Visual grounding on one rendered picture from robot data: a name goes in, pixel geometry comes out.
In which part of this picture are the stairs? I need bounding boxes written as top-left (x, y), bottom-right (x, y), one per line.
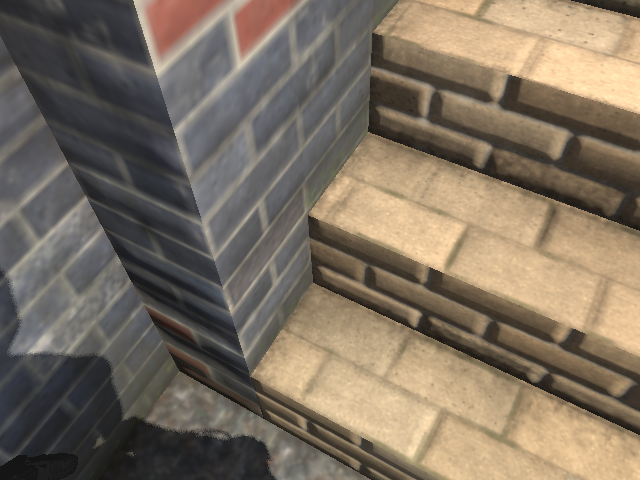
top-left (250, 0), bottom-right (640, 480)

